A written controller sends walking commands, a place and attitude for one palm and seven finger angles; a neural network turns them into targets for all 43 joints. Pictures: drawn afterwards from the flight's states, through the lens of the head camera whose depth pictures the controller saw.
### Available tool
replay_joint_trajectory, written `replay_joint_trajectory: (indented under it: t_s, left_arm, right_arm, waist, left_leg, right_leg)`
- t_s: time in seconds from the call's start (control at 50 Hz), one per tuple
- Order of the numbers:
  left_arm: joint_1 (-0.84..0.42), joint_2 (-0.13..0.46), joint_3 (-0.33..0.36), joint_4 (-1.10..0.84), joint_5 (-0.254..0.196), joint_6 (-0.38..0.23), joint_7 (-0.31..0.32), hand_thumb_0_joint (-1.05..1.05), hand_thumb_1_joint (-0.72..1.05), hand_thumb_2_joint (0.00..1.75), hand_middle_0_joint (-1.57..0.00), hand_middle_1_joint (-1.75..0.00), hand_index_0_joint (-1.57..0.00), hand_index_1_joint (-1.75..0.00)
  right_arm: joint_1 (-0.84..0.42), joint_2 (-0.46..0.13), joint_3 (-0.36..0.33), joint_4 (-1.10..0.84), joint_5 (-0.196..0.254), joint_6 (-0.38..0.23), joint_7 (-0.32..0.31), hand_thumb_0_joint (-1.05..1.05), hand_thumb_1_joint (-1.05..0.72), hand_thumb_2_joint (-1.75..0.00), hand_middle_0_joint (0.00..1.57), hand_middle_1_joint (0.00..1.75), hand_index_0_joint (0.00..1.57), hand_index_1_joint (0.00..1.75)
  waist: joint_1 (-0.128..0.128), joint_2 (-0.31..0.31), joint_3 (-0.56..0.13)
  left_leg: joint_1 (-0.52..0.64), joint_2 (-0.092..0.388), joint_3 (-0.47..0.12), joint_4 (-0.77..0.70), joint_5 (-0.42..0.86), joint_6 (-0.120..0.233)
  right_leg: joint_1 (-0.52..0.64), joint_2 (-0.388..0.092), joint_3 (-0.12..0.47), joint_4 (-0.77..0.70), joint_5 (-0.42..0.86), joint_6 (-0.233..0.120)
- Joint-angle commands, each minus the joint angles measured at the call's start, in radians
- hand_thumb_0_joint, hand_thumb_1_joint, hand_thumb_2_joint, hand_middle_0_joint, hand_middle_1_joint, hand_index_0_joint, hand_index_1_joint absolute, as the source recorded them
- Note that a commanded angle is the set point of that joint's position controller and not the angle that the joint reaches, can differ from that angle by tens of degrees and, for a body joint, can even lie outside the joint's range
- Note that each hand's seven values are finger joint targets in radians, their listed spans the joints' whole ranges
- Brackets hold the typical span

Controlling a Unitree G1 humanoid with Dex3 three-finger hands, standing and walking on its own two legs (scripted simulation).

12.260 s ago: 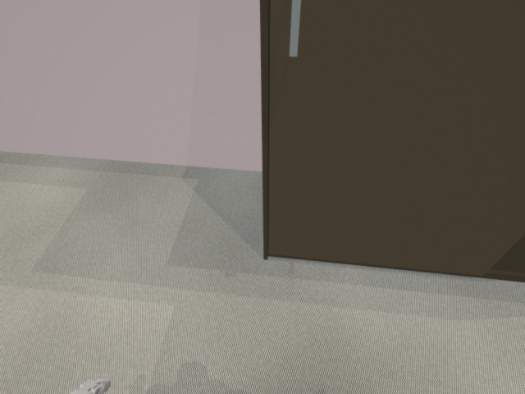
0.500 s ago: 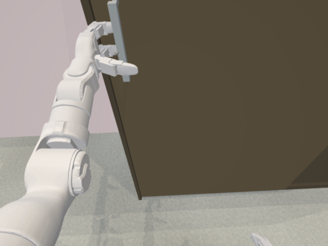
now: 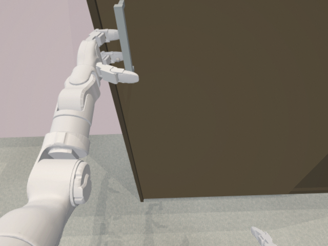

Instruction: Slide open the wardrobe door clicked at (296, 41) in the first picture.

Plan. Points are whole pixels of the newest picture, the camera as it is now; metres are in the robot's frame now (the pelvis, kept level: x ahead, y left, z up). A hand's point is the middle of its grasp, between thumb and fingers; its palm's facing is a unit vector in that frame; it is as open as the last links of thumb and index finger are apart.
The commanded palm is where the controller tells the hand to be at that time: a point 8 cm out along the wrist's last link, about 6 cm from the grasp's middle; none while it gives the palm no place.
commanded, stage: slide the fingers in behind the handle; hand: left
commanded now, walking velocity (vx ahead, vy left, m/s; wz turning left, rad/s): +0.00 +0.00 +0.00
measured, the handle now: (126, 44) +0.51 +0.11 +0.26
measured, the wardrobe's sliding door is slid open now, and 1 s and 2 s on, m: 0.00 0.00 0.00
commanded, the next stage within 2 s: grip the handle and tug to test in 1.38 s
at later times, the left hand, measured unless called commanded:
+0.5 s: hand (126, 60) +0.46 +0.11 +0.25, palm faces +0.04 -1.00 -0.01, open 14.0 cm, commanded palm +0.43 +0.16 +0.25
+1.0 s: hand (134, 60) +0.46 +0.09 +0.25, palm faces +0.03 -1.00 -0.01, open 14.0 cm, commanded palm +0.43 +0.14 +0.25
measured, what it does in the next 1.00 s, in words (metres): stands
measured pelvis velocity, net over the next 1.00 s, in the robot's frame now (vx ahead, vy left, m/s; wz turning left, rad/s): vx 0.00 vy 0.00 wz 0.01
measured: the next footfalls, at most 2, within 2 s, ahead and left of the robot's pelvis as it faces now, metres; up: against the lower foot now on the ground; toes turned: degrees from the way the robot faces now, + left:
none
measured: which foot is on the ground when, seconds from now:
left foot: down 0.00-1.00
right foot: down 0.00-1.00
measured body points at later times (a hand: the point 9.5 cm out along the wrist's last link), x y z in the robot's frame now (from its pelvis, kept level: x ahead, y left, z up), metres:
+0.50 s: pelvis +0.01 +0.00 +0.00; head +0.00 -0.02 +0.45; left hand +0.45 +0.16 +0.25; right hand +0.15 -0.23 -0.11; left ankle -0.03 +0.12 -0.75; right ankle +0.02 -0.12 -0.75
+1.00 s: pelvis +0.00 +0.00 +0.00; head +0.00 -0.02 +0.45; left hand +0.45 +0.14 +0.25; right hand +0.13 -0.24 -0.11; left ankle -0.03 +0.12 -0.75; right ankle +0.02 -0.12 -0.75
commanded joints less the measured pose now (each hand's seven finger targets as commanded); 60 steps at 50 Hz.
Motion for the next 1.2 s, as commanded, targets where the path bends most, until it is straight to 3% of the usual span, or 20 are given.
replay_joint_trajectory:
  t_s: [0.0,0.06,0.08,0.1,0.12,0.18,0.26,0.28,0.36,0.42,0.48,0.6,0.64,0.76,0.86,0.94,1.04,1.08,1.14,1.18]
  left_arm:
    - [-0.554,0.141,0.002,-0.277,-0.001,-0.051,0.009,0.0,-0.5,0.3,-0.3,-1.2,-0.3,-1.2]
    - [-0.539,0.123,-0.007,-0.298,-0.008,-0.044,0.012,0.0,-0.5,0.3,-0.3,-1.2,-0.3,-1.2]
    - [-0.535,0.118,-0.005,-0.3,-0.012,-0.039,0.015,0.0,-0.5,0.3,-0.3,-1.2,-0.3,-1.2]
    - [-0.551,0.093,-0.027,-0.314,-0.012,-0.034,0.016,0.0,-0.5,0.3,-0.3,-1.2,-0.3,-1.2]
    - [-0.514,0.114,-0.003,-0.289,-0.012,-0.028,0.022,0.0,-0.5,0.3,-0.3,-1.2,-0.3,-1.2]
    - [-0.553,0.132,0.009,-0.263,-0.005,-0.002,0.037,0.0,-0.5,0.3,-0.3,-1.2,-0.3,-1.2]
    - [-0.566,0.142,0.012,-0.286,0.009,-0.009,0.051,0.0,-0.5,0.3,-0.3,-1.2,-0.3,-1.2]
    - [-0.561,0.106,-0.016,-0.287,0.007,-0.011,0.047,0.0,-0.5,0.3,-0.3,-1.2,-0.3,-1.2]
    - [-0.559,0.115,-0.002,-0.265,-0.004,-0.02,0.043,0.0,-0.5,0.3,-0.3,-1.2,-0.3,-1.2]
    - [-0.574,0.099,-0.017,-0.285,0.005,-0.028,0.047,0.0,-0.5,0.3,-0.3,-1.2,-0.3,-1.2]
    - [-0.58,0.062,-0.043,-0.28,0.001,-0.021,0.053,0.0,-0.5,0.3,-0.3,-1.2,-0.3,-1.2]
    - [-0.574,0.092,-0.001,-0.259,0.001,-0.01,0.078,0.0,-0.5,0.3,-0.3,-1.2,-0.3,-1.2]
    - [-0.583,0.126,0.025,-0.253,0.007,-0.019,0.093,0.0,-0.5,0.3,-0.3,-1.2,-0.3,-1.2]
    - [-0.568,0.127,0.021,-0.25,0.025,-0.033,0.097,0.0,-0.5,0.3,-0.3,-1.2,-0.3,-1.2]
    - [-0.603,0.045,-0.05,-0.249,0.014,-0.029,0.074,0.0,-0.5,0.3,-0.3,-1.2,-0.3,-1.2]
    - [-0.627,0.025,-0.062,-0.262,-0.001,-0.027,0.075,0.0,-0.5,0.3,-0.3,-1.2,-0.3,-1.2]
    - [-0.603,0.092,0.004,-0.227,0.005,-0.022,0.105,0.0,-0.5,0.3,-0.3,-1.2,-0.3,-1.2]
    - [-0.611,0.067,-0.015,-0.235,0.015,-0.025,0.111,0.0,-0.5,0.3,-0.3,-1.2,-0.3,-1.2]
    - [-0.603,0.042,-0.041,-0.265,0.023,-0.043,0.11,0.0,-0.5,0.3,-0.3,-1.2,-0.3,-1.2]
    - [-0.584,0.056,-0.025,-0.238,0.019,-0.038,0.102,0.0,-0.5,0.3,-0.3,-1.2,-0.3,-1.2]
  right_arm:
    - [-0.08,-0.1,-0.04,-0.138,-0.005,-0.042,0.0,0.0,-0.9,-0.9,0.2,0.3,0.2,0.3]
    - [-0.093,-0.098,-0.039,-0.142,-0.005,-0.032,0.003,0.0,-0.9,-0.9,0.2,0.3,0.2,0.3]
    - [-0.095,-0.097,-0.039,-0.142,-0.005,-0.029,0.003,0.0,-0.9,-0.9,0.2,0.3,0.2,0.3]
    - [-0.104,-0.095,-0.038,-0.143,-0.005,-0.029,0.004,0.0,-0.9,-0.9,0.2,0.3,0.2,0.3]
    - [-0.102,-0.099,-0.041,-0.144,-0.006,-0.024,0.002,0.0,-0.9,-0.9,0.2,0.3,0.2,0.3]
    - [-0.107,-0.095,-0.034,-0.135,-0.008,-0.012,-0.003,0.0,-0.9,-0.9,0.2,0.3,0.2,0.3]
    - [-0.107,-0.089,-0.032,-0.139,-0.013,-0.006,-0.003,0.0,-0.9,-0.9,0.2,0.3,0.2,0.3]
    - [-0.112,-0.085,-0.031,-0.143,-0.01,-0.003,-0.003,0.0,-0.9,-0.9,0.2,0.3,0.2,0.3]
    - [-0.107,-0.089,-0.031,-0.141,-0.011,-0.002,-0.007,0.0,-0.9,-0.9,0.2,0.3,0.2,0.3]
    - [-0.106,-0.088,-0.035,-0.143,-0.012,-0.003,-0.004,0.0,-0.9,-0.9,0.2,0.3,0.2,0.3]
    - [-0.098,-0.085,-0.034,-0.134,-0.012,-0.006,-0.002,0.0,-0.9,-0.9,0.2,0.3,0.2,0.3]
    - [-0.094,-0.087,-0.035,-0.125,-0.017,-0.004,-0.002,0.0,-0.9,-0.9,0.2,0.3,0.2,0.3]
    - [-0.092,-0.089,-0.036,-0.125,-0.02,-0.003,-0.004,0.0,-0.9,-0.9,0.2,0.3,0.2,0.3]
    - [-0.084,-0.086,-0.038,-0.131,-0.021,0.001,-0.004,0.0,-0.9,-0.9,0.2,0.3,0.2,0.3]
    - [-0.081,-0.086,-0.041,-0.127,-0.015,-0.007,-0.004,0.0,-0.9,-0.9,0.2,0.3,0.2,0.3]
    - [-0.084,-0.086,-0.039,-0.122,-0.015,-0.016,-0.005,0.0,-0.9,-0.9,0.2,0.3,0.2,0.3]
    - [-0.079,-0.09,-0.039,-0.112,-0.022,-0.008,-0.004,0.0,-0.9,-0.9,0.2,0.3,0.2,0.3]
    - [-0.078,-0.085,-0.038,-0.114,-0.023,-0.009,-0.002,0.0,-0.9,-0.9,0.2,0.3,0.2,0.3]
    - [-0.09,-0.078,-0.038,-0.125,-0.021,-0.009,0.002,0.0,-0.9,-0.9,0.2,0.3,0.2,0.3]
    - [-0.082,-0.081,-0.038,-0.12,-0.023,-0.009,0.001,0.0,-0.9,-0.9,0.2,0.3,0.2,0.3]
  waist:
    - [0.003,-0.06,-0.315]
    - [0.004,-0.056,-0.321]
    - [0.005,-0.094,-0.319]
    - [0.0,-0.062,-0.313]
    - [0.01,-0.107,-0.319]
    - [0.0,-0.105,-0.275]
    - [0.007,-0.071,-0.313]
    - [0.002,-0.079,-0.31]
    - [0.002,-0.105,-0.303]
    - [0.005,-0.046,-0.322]
    - [-0.006,-0.074,-0.32]
    - [0.006,-0.116,-0.32]
    - [0.01,-0.11,-0.313]
    - [0.012,-0.093,-0.322]
    - [-0.014,-0.079,-0.301]
    - [-0.014,-0.057,-0.316]
    - [0.002,-0.118,-0.315]
    - [-0.001,-0.128,-0.313]
    - [0.002,-0.064,-0.329]
    - [0.003,-0.108,-0.325]
  left_leg:
    - [0.069,-0.016,-0.043,-0.019,0.281,0.027]
    - [0.079,-0.016,-0.04,-0.015,0.306,0.025]
    - [0.075,-0.015,-0.042,-0.015,0.3,0.026]
    - [0.082,-0.016,-0.038,-0.012,0.3,0.026]
    - [0.076,-0.017,-0.044,-0.016,0.296,0.027]
    - [0.052,-0.017,-0.042,-0.019,0.257,0.029]
    - [0.066,-0.019,-0.042,-0.014,0.288,0.027]
    - [0.067,-0.018,-0.038,-0.012,0.291,0.028]
    - [0.057,-0.017,-0.044,-0.017,0.28,0.028]
    - [0.079,-0.016,-0.044,-0.014,0.311,0.022]
    - [0.077,-0.016,-0.044,-0.007,0.32,0.024]
    - [0.054,-0.017,-0.043,-0.016,0.294,0.025]
    - [0.049,-0.017,-0.042,-0.022,0.287,0.028]
    - [0.047,-0.016,-0.033,-0.02,0.302,0.029]
    - [0.065,-0.014,-0.036,-0.017,0.28,0.027]
    - [0.079,-0.016,-0.044,-0.014,0.284,0.024]
    - [0.044,-0.017,-0.044,-0.021,0.278,0.025]
    - [0.045,-0.017,-0.041,-0.018,0.283,0.027]
    - [0.071,-0.018,-0.037,-0.014,0.306,0.025]
    - [0.061,-0.017,-0.039,-0.015,0.298,0.025]
  right_leg:
    - [0.153,0.025,0.015,-0.001,0.252,-0.032]
    - [0.163,0.025,0.015,0.003,0.278,-0.032]
    - [0.166,0.026,0.012,0.002,0.276,-0.03]
    - [0.154,0.024,0.015,0.003,0.28,-0.03]
    - [0.168,0.026,0.01,-0.001,0.267,-0.028]
    - [0.143,0.022,0.014,-0.008,0.238,-0.025]
    - [0.169,0.02,0.017,0.0,0.261,-0.031]
    - [0.167,0.02,0.017,0.0,0.271,-0.028]
    - [0.171,0.022,0.014,-0.001,0.261,-0.029]
    - [0.17,0.022,0.011,0.005,0.273,-0.033]
    - [0.163,0.025,0.01,0.008,0.291,-0.031]
    - [0.174,0.025,0.011,0.004,0.266,-0.028]
    - [0.182,0.022,0.015,-0.005,0.255,-0.026]
    - [0.198,0.022,0.018,0.0,0.286,-0.028]
    - [0.157,0.025,0.013,-0.007,0.26,-0.028]
    - [0.148,0.026,0.01,-0.003,0.249,-0.03]
    - [0.174,0.024,0.011,-0.003,0.249,-0.026]
    - [0.172,0.024,0.012,0.002,0.262,-0.025]
    - [0.175,0.021,0.015,0.005,0.278,-0.03]
    - [0.178,0.024,0.013,0.004,0.28,-0.029]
